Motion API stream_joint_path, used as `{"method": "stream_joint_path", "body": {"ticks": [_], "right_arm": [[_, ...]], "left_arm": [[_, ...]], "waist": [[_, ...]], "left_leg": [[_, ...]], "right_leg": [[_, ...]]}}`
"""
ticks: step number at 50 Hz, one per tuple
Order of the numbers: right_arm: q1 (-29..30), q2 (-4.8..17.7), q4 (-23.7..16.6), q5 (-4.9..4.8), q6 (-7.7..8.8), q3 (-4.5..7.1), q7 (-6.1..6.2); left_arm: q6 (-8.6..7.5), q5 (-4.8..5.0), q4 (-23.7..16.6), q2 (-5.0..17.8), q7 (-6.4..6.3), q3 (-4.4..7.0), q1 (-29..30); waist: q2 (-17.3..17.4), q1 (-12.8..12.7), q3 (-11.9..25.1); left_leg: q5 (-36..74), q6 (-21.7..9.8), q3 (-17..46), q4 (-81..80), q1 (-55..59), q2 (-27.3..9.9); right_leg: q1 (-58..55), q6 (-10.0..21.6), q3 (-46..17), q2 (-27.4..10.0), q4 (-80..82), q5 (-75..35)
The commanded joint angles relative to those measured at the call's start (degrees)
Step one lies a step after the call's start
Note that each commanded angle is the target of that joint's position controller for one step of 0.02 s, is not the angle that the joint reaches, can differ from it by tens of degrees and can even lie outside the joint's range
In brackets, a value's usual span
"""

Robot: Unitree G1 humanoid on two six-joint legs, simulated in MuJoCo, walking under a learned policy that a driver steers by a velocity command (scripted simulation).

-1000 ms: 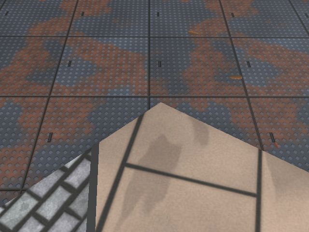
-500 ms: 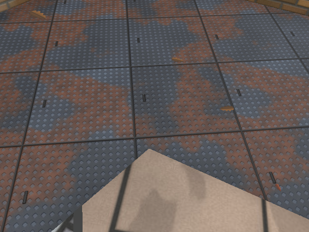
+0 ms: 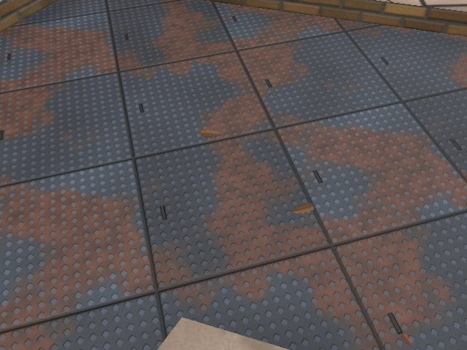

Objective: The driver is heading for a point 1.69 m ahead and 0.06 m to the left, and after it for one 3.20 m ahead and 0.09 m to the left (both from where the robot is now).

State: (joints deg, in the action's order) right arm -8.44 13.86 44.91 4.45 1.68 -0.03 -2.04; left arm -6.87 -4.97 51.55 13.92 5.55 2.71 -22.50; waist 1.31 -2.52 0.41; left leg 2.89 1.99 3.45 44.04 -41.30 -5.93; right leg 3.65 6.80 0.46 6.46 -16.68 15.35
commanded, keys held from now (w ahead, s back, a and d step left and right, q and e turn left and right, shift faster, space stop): w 1.00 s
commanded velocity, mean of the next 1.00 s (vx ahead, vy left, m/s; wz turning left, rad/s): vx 0.50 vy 0.00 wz -0.06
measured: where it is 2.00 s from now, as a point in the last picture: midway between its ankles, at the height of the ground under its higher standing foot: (265, 191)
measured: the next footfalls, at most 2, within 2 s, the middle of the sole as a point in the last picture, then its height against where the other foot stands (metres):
left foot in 0.20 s outside the picture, level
right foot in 0.84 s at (303, 299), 0.14 m lower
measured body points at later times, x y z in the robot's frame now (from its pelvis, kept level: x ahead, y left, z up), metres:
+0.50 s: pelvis +0.31 +0.07 +0.00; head +0.33 +0.06 +0.45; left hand +0.47 +0.29 -0.11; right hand +0.28 -0.17 -0.14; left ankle +0.30 +0.15 -0.74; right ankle +0.43 -0.09 -0.68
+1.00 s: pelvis +0.64 -0.04 -0.15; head +0.67 -0.04 +0.30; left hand +0.74 +0.21 -0.29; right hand +0.60 -0.29 -0.30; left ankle +0.52 +0.10 -0.63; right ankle +0.68 -0.14 -0.88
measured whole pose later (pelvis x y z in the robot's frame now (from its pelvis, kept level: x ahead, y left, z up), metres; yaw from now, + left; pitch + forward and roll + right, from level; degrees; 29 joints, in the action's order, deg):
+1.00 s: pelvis +0.64 -0.04 -0.15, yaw -2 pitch +3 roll +0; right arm -25.1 12.5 54.7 -3.4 4.1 0.9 2.1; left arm -2.6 1.1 53.8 13.3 1.0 1.6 -12.3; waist 0.8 2.4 0.3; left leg -34.0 1.7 2.3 107.2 -34.9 -1.9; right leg 22.2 2.7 3.5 0.1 -33.1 13.7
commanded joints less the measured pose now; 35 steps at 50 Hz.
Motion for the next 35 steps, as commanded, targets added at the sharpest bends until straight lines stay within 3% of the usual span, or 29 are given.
{"method": "stream_joint_path", "body": {"ticks": [1, 5, 7, 9, 10, 11, 12, 13, 14, 15, 16, 17, 18, 20, 22, 23, 24, 25, 26, 27, 29, 30, 32, 33, 35], "right_arm": [[8.1, 3.8, -3.6, 0.08, 0.60, 0.33, -0.05], [15.3, 3.7, -5.8, -0.46, 0.60, 0.01, -0.81], [15.8, 5.1, -6.1, -0.73, 0.71, 0.42, -0.29], [10.9, 8.7, -4.7, -1.74, 1.51, 1.86, 0.30], [1.8, 11.1, -1.7, -2.90, 2.40, 2.82, 0.52], [-10.7, 12.0, 1.5, -2.49, 2.88, 2.61, 0.14], [-25.3, 11.3, 4.8, -1.80, 2.70, 2.93, 0.43], [-33.3, 8.7, 8.9, -0.35, 3.31, 2.67, 0.71], [-25.6, 10.5, 8.1, -0.88, 4.64, 3.43, 0.96], [-17.6, 8.4, 6.5, -1.31, 4.78, 3.06, 1.44], [-14.4, 4.7, 6.1, -1.67, 4.74, 1.76, 1.68], [-10.4, 2.0, 4.9, -1.67, 4.83, 1.14, 1.92], [-8.0, 1.3, 4.0, -1.83, 5.11, 1.06, 2.00], [-6.9, 3.5, 3.3, -1.69, 6.47, 2.19, 1.89], [-10.0, 5.8, 4.2, -0.28, 7.11, 3.17, 0.83], [-11.0, 6.4, 4.5, 0.36, 6.82, 3.42, -0.16], [-11.1, 6.2, 4.2, 0.65, 6.71, 3.43, -0.89], [-11.9, 5.1, 4.7, 1.32, 6.61, 3.23, -1.28], [-12.5, 4.3, 4.5, 1.21, 6.60, 2.91, -1.50], [-17.0, 2.8, 6.3, 1.01, 6.96, 2.53, -0.21], [-26.2, 2.4, 9.7, 0.76, 6.80, 2.03, 1.08], [-27.7, 2.4, 10.1, 0.09, 6.52, 1.76, 1.38], [-28.0, 0.5, 10.6, 0.54, 5.27, 0.53, 0.37], [-28.0, 0.2, 10.9, 0.77, 5.05, 0.13, -0.35], [-28.5, 1.7, 11.2, 0.48, 5.36, 0.06, -0.84]], "left_arm": [[-0.32, 0.09, -0.4, 5.1, 0.09, 0.57, -5.9], [0.76, -0.04, 0.9, 7.4, 0.53, 0.77, -7.8], [0.76, 0.17, 1.0, 9.0, 0.28, 1.14, -6.3], [0.54, 0.36, 0.5, 11.1, -0.17, 1.72, -3.7], [0.37, -0.75, 0.3, 10.4, -0.26, 1.57, -4.7], [-0.27, -1.96, 0.7, 3.1, -0.89, -0.68, -15.1], [-0.75, -2.19, 0.4, 0.9, 0.05, -2.09, -16.9], [-0.03, 0.68, -1.8, 5.3, 0.33, 0.01, -4.2], [-0.05, 1.88, -4.1, 5.7, -0.84, 0.52, 2.5], [-0.04, 0.57, -4.2, 6.5, -2.43, 0.47, 3.5], [0.00, -1.08, -4.4, 4.0, -3.41, -0.52, 3.7], [0.33, -1.61, -4.1, 2.1, -3.67, -1.35, 3.9], [1.04, -1.48, -4.0, 0.8, -3.81, -1.64, 3.4], [1.85, -0.07, -4.1, 1.6, -3.74, -1.55, 3.5], [2.46, -0.20, -5.0, 2.2, -3.17, -1.70, 6.1], [2.87, -0.51, -5.7, 0.4, -2.68, -2.30, 7.9], [3.01, -1.06, -6.0, -0.6, -2.07, -2.70, 7.9], [3.08, -1.52, -5.9, -0.4, -1.47, -2.99, 6.8], [2.95, -1.44, -6.7, 1.1, -1.24, -2.62, 8.2], [2.50, -1.21, -7.7, 2.9, -1.86, -2.27, 11.6], [2.26, -0.38, -9.0, 3.0, -3.09, -2.08, 17.9], [2.03, -0.29, -9.1, 2.2, -3.17, -2.35, 20.0], [2.37, -0.61, -9.5, -0.3, -2.48, -3.23, 21.9], [2.72, -0.71, -10.1, -0.6, -2.16, -3.55, 22.3], [3.42, -0.62, -11.5, 1.2, -2.11, -3.34, 24.3]], "waist": [[-4.6, -1.4, -3.3], [-5.2, -2.4, -5.4], [-5.7, -0.6, -5.6], [-4.8, 3.7, -1.7], [-4.2, 6.3, 5.0], [3.4, 5.6, 20.0], [11.7, 11.5, 28.0], [6.1, 16.1, 18.4], [4.9, 12.8, 4.6], [2.2, 9.6, 0.2], [1.0, 6.7, 1.1], [-0.1, 4.4, 0.8], [-0.3, 2.6, 1.0], [0.6, 1.5, 0.1], [-1.0, 2.8, -0.6], [-0.9, 3.1, -0.7], [0.0, 2.8, -0.5], [1.1, 2.1, -0.9], [0.8, 2.4, -1.3], [0.2, 5.0, -2.1], [1.1, 9.5, -2.9], [0.3, 10.8, -3.0], [1.0, 11.1, -5.2], [0.6, 10.7, -7.0], [-0.3, 10.6, -9.6]], "left_leg": [[4.3, -0.7, -0.9, -5.4, -7.2, 0.4], [2.1, -3.8, -5.1, -12.7, 3.0, 4.1], [-1.6, -5.4, -5.6, -14.7, 6.3, 5.5], [-0.2, -7.9, -9.0, -17.0, 19.1, 8.9], [2.6, -9.8, -8.5, -12.2, 35.0, 9.3], [9.5, -20.1, 3.0, -6.4, 63.5, -1.2], [-3.4, -29.8, 29.1, -17.9, 81.2, -14.8], [-16.6, -22.9, 32.4, -24.4, 74.3, -12.9], [-22.1, -18.8, 27.0, -27.1, 59.0, -12.4], [-18.5, -18.6, 22.2, -29.7, 46.2, -11.2], [-13.0, -19.0, 18.7, -31.5, 39.7, -10.5], [-7.4, -18.7, 15.3, -33.7, 34.5, -9.7], [-5.9, -18.2, 12.7, -35.5, 31.1, -8.4], [-5.6, -17.9, 7.3, -37.4, 27.5, -5.9], [0.2, -18.7, 4.6, -37.4, 26.5, -5.5], [1.7, -18.2, 1.7, -36.5, 24.2, -4.1], [2.7, -17.7, -1.2, -34.9, 19.6, -1.8], [3.2, -17.8, -0.9, -32.6, 17.7, -2.4], [3.2, -18.3, 0.0, -31.1, 19.4, -3.3], [-2.2, -18.3, 3.8, -27.8, 34.3, -5.2], [-5.0, -18.2, 7.6, -22.5, 50.4, -7.9], [-6.8, -17.4, 5.9, -21.4, 49.6, -6.1], [-13.0, -16.6, 2.9, -19.3, 34.5, -2.6], [-16.9, -16.5, 3.5, -18.9, 27.3, -3.1], [-19.5, -16.1, 5.8, -16.8, 27.3, -4.7]], "right_leg": [[-6.1, 10.0, -11.1, -18.3, 4.4, -19.4], [-3.6, 8.4, -9.6, -18.1, 6.2, -21.6], [-6.5, 7.0, -9.8, -19.5, 5.8, -29.0], [-6.0, 3.2, -6.5, -17.0, -1.4, -46.9], [-1.0, -0.5, -3.6, -13.1, -10.6, -51.3], [14.1, -4.5, -3.6, -7.3, -27.0, -35.4], [32.1, -7.8, -2.9, 2.3, -45.6, 9.6], [40.6, -5.6, -8.0, 0.5, -59.5, 17.6], [44.6, -3.6, -8.9, -4.5, -61.7, 13.6], [40.3, -2.6, -9.2, -8.5, -58.1, 9.2], [35.5, -2.2, -8.9, -10.9, -54.2, 6.4], [31.7, -2.6, -8.0, -12.8, -51.3, 4.9], [29.2, -3.4, -7.1, -13.4, -48.4, 5.5], [28.5, -5.4, -4.9, -13.1, -41.9, 4.5], [30.2, -6.6, -3.4, -13.0, -35.7, -5.1], [28.2, -6.6, -1.9, -12.9, -33.3, -10.5], [23.9, -6.1, 0.0, -11.6, -34.4, -16.6], [22.9, -5.4, -1.1, -11.9, -37.4, -22.0], [25.3, -5.0, -1.6, -12.0, -36.8, -22.6], [39.9, -5.3, -7.5, -14.6, -29.9, -29.2], [54.0, -6.9, -8.7, -15.8, -21.3, -32.7], [52.2, -6.8, -7.3, -15.6, -16.1, -36.2], [38.1, -5.7, -2.5, -14.0, -12.5, -43.7], [32.1, -5.1, -2.0, -13.8, -14.0, -44.1], [31.1, -4.7, -2.8, -14.5, -13.0, -40.3]]}}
